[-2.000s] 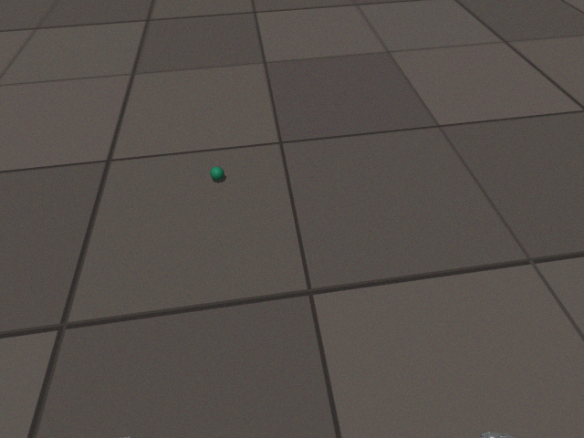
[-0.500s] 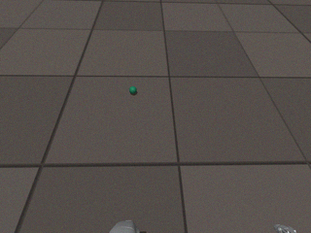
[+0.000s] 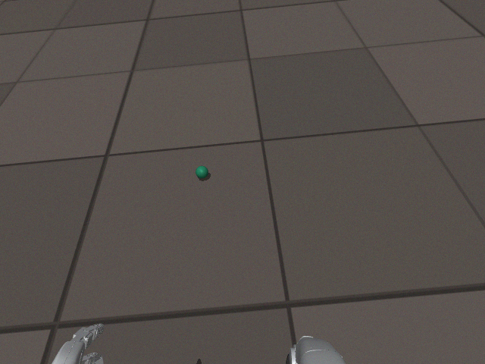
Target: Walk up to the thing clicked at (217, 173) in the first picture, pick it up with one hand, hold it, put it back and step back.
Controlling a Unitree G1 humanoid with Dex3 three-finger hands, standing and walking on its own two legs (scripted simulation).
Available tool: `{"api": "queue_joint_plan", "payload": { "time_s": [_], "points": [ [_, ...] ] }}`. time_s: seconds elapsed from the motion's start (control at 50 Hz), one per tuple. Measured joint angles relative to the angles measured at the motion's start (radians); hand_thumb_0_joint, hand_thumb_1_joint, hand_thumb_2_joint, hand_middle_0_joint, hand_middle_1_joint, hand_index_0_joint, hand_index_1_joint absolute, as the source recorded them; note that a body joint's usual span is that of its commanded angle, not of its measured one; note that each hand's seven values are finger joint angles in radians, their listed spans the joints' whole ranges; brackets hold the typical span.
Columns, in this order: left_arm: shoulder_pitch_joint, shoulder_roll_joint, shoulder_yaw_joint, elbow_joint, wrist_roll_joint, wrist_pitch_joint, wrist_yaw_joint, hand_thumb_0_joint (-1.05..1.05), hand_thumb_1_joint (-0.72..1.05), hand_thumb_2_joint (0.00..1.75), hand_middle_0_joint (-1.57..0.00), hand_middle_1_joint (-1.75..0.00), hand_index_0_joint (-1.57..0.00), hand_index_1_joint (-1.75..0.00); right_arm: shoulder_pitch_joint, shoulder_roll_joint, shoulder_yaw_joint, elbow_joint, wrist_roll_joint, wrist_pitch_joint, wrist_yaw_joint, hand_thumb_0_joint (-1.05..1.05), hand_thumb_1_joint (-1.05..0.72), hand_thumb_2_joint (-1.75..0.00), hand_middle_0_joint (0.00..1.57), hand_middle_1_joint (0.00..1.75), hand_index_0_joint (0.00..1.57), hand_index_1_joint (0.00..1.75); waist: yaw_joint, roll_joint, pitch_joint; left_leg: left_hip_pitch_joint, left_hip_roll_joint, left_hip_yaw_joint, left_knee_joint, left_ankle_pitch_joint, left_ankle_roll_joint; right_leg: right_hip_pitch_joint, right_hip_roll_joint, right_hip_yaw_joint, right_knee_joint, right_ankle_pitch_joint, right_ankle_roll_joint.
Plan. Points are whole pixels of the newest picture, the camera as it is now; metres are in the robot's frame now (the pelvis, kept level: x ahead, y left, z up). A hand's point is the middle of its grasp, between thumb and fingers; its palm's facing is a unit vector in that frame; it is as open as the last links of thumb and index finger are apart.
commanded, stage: walk up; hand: left
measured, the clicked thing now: (201, 172) +1.08 +0.26 -0.72
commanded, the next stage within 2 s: none
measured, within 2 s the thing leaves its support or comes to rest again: neither
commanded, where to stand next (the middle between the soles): +0.68 -0.02 m, yaw +0 degrees
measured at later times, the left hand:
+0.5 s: hand (111, 303) +0.25 +0.30 -0.15, palm faces -0.06 -0.95 -0.32, open 7.4 cm
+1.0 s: hand (155, 193) +0.49 +0.23 -0.10, palm faces -0.05 -0.92 -0.39, open 7.4 cm
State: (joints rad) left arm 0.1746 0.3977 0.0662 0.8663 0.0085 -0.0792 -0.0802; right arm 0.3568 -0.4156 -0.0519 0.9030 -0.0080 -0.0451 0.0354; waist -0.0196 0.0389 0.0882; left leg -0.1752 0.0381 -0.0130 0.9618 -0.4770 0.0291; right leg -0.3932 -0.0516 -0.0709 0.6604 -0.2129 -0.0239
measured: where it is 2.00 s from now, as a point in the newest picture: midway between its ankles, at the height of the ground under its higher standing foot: (259, 250)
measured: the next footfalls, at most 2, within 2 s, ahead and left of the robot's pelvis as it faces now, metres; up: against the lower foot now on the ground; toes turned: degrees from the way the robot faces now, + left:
left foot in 0.36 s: +0.31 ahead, +0.14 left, +0.00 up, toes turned +6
right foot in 0.80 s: +0.49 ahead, -0.13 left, +0.00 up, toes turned -6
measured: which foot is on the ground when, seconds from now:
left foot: up 0.00-0.34, down 0.36-0.84, up 0.86-1.00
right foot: down 0.00-0.38, up 0.40-0.78, down 0.80-1.00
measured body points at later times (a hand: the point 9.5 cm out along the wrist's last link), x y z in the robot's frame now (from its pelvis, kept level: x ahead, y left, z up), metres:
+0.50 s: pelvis +0.22 +0.03 +0.01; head +0.24 +0.06 +0.46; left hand +0.25 +0.35 -0.12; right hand +0.31 -0.29 -0.07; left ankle +0.27 +0.13 -0.72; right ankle +0.17 -0.11 -0.65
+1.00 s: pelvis +0.40 -0.03 +0.01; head +0.41 -0.05 +0.46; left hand +0.49 +0.28 -0.07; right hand +0.44 -0.34 -0.12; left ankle +0.40 +0.13 -0.65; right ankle +0.45 -0.13 -0.72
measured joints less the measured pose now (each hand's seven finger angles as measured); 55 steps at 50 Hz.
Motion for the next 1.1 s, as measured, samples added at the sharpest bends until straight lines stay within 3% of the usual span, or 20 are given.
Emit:
{"api": "queue_joint_plan", "payload": {
  "time_s": [0.04,0.1,0.22,0.32,0.36,0.38,0.42,0.46,0.5,0.64,0.76,0.82,0.84,0.88,0.92,0.96,1.1],
  "points": [
    [0.01,-0.019,-0.012,-0.014,-0.01,-0.004,0.008,0.01,0.9,0.9,-0.21,-0.3,-0.2,-0.3,-0.025,-0.008,0.004,0.002,0.006,0.002,0.0,0.01,-0.91,-0.9,0.21,0.3,0.21,0.3,0.014,0.009,0.008,-0.108,-0.017,-0.018,0.157,0.052,0.007,0.048,0.004,-0.003,-0.033,-0.012,-0.005],
    [0.05,-0.035,-0.025,-0.015,-0.011,-0.002,0.014,0.01,0.9,0.9,-0.21,-0.3,-0.2,-0.3,-0.054,-0.018,0.001,-0.012,0.005,-0.002,0.011,0.01,-0.91,-0.9,0.21,0.3,0.21,0.3,0.023,0.021,-0.002,-0.228,0.008,-0.006,0.148,0.141,0.001,0.121,0.018,-0.008,-0.114,-0.01,-0.008],
    [0.136,-0.017,-0.023,-0.02,0.001,0.0,0.013,0.01,0.9,0.9,-0.21,-0.3,-0.2,-0.3,-0.078,-0.015,-0.012,-0.033,-0.017,0.003,0.037,0.01,-0.91,-0.9,0.2,0.3,0.21,0.3,0.043,0.005,-0.017,-0.331,0.056,0.027,-0.13,0.221,-0.036,0.227,0.042,-0.019,-0.201,-0.046,-0.013],
    [0.184,0.02,-0.019,-0.019,0.004,0.009,0.01,0.01,0.9,0.9,-0.21,-0.3,-0.2,-0.3,-0.093,-0.008,-0.019,-0.03,-0.02,-0.001,0.047,0.01,-0.91,-0.9,0.2,0.3,0.21,0.3,0.066,-0.024,-0.019,-0.288,0.056,0.055,-0.337,0.303,-0.028,0.285,0.044,-0.025,-0.167,-0.141,0.01],
    [0.203,0.035,-0.019,-0.013,0.004,0.017,0.012,0.01,0.9,0.9,-0.21,-0.3,-0.2,-0.3,-0.093,-0.007,-0.02,-0.036,-0.021,-0.014,0.046,0.01,-0.91,-0.9,0.2,0.3,0.21,0.3,0.064,-0.043,-0.026,-0.24,0.035,0.071,-0.388,0.329,-0.015,0.291,0.028,-0.023,-0.103,-0.21,0.022],
    [0.204,0.043,-0.018,-0.006,0.002,0.022,0.017,0.01,0.9,0.9,-0.21,-0.3,-0.2,-0.3,-0.102,0.0,-0.021,-0.038,-0.026,-0.023,0.04,0.01,-0.91,-0.9,0.2,0.3,0.21,0.3,0.062,-0.071,-0.019,-0.231,0.015,0.087,-0.367,0.327,-0.008,0.273,0.001,-0.01,-0.025,-0.242,0.012],
    [0.195,0.04,-0.021,0.013,-0.006,0.039,0.03,0.01,0.9,0.9,-0.21,-0.3,-0.2,-0.3,-0.11,0.007,-0.019,-0.059,-0.024,-0.039,0.031,0.01,-0.91,-0.9,0.2,0.3,0.21,0.3,0.048,-0.086,-0.01,-0.221,0.004,0.1,-0.32,0.27,0.002,0.184,0.016,0.053,0.209,-0.263,-0.011],
    [0.183,0.044,-0.03,0.026,-0.009,0.047,0.036,0.01,0.9,0.9,-0.21,-0.3,-0.2,-0.3,-0.107,0.021,-0.01,-0.075,-0.008,-0.045,0.023,0.01,-0.91,-0.9,0.21,0.3,0.21,0.3,0.034,-0.095,-0.007,-0.182,0.003,0.105,-0.337,0.246,0.005,0.091,0.042,0.094,0.387,-0.24,-0.021],
    [0.172,0.05,-0.032,0.027,-0.013,0.044,0.035,0.01,0.9,0.9,-0.21,-0.3,-0.2,-0.3,-0.095,0.034,0.002,-0.083,0.0,-0.047,0.015,0.01,-0.91,-0.9,0.21,0.3,0.21,0.3,0.027,-0.109,-0.008,-0.129,-0.002,0.114,-0.386,0.244,0.004,0.019,0.037,0.107,0.433,-0.193,-0.021],
    [0.129,0.047,-0.022,0.007,-0.005,0.05,0.01,0.01,0.9,0.9,-0.21,-0.3,-0.2,-0.3,-0.036,0.032,0.016,-0.087,0.0,-0.049,0.009,0.01,-0.91,-0.9,0.21,0.3,0.21,0.3,0.009,-0.103,-0.009,0.015,-0.012,0.13,-0.509,0.223,-0.001,-0.115,-0.033,0.09,0.253,-0.068,0.016],
    [0.085,0.029,-0.014,-0.005,0.001,0.048,-0.005,0.01,0.9,0.9,-0.21,-0.3,-0.2,-0.3,0.009,0.005,0.01,-0.08,0.0,-0.033,0.008,0.01,-0.9,-0.9,0.21,0.3,0.21,0.3,-0.009,-0.07,-0.008,0.085,-0.006,0.136,-0.48,0.134,-0.033,-0.076,-0.044,0.054,0.005,0.028,-0.001],
    [0.07,0.02,-0.009,-0.011,0.004,0.031,-0.003,0.01,0.9,0.9,-0.21,-0.3,-0.2,-0.3,0.026,-0.012,0.007,-0.076,0.001,-0.018,0.004,0.01,-0.9,-0.9,0.21,0.3,0.21,0.3,-0.014,-0.037,-0.013,0.08,0.023,0.126,-0.36,0.034,-0.044,-0.008,-0.008,0.028,-0.067,0.068,-0.008],
    [0.06,0.011,-0.007,-0.014,0.006,0.021,0.002,0.01,0.9,0.9,-0.21,-0.3,-0.2,-0.3,0.022,-0.015,0.004,-0.069,0.002,-0.011,0.0,0.01,-0.9,-0.9,0.21,0.3,0.21,0.3,-0.016,-0.013,-0.005,0.05,0.047,0.107,-0.266,0.018,-0.024,-0.004,0.008,0.011,-0.036,0.047,-0.005],
    [0.051,0.003,-0.011,-0.03,0.0,0.007,0.008,0.01,0.9,0.9,-0.21,-0.3,-0.2,-0.3,0.005,-0.01,0.008,-0.051,0.001,0.006,-0.005,0.01,-0.91,-0.9,0.21,0.3,0.21,0.3,-0.005,-0.008,0.003,-0.044,0.027,0.053,-0.039,-0.002,-0.004,0.004,0.011,0.006,0.006,-0.003,-0.01],
    [0.053,-0.012,-0.021,-0.04,-0.009,0.003,0.015,0.01,0.9,0.9,-0.21,-0.3,-0.2,-0.3,-0.013,-0.012,0.012,-0.038,0.005,0.013,-0.004,0.01,-0.91,-0.9,0.21,0.3,0.21,0.3,0.007,0.0,0.007,-0.131,0.005,0.024,0.101,0.03,0.002,0.039,0.012,0.006,-0.016,-0.015,-0.014],
    [0.069,-0.025,-0.029,-0.044,-0.01,0.003,0.02,0.01,0.9,0.9,-0.21,-0.3,-0.2,-0.3,-0.026,-0.016,0.012,-0.033,0.007,0.012,0.001,0.01,-0.91,-0.9,0.21,0.3,0.21,0.3,0.015,0.012,0.002,-0.2,0.01,0.016,0.121,0.083,0.0,0.08,0.018,0.003,-0.065,-0.008,-0.015],
    [0.14,-0.011,-0.026,-0.047,0.003,0.008,0.02,0.01,0.9,0.9,-0.21,-0.3,-0.2,-0.3,-0.036,-0.01,-0.001,-0.029,-0.016,0.01,0.03,0.01,-0.91,-0.9,0.2,0.3,0.21,0.3,0.033,0.006,-0.023,-0.303,0.052,0.032,-0.134,0.188,-0.035,0.178,0.038,-0.013,-0.168,-0.022,-0.027]
  ]
}}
